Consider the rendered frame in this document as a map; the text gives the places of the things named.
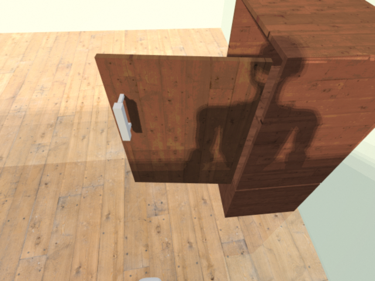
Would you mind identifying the cupboard door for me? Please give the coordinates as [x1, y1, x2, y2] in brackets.
[95, 53, 273, 184]

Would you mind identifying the handle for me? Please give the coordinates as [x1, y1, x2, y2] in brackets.
[112, 94, 131, 141]

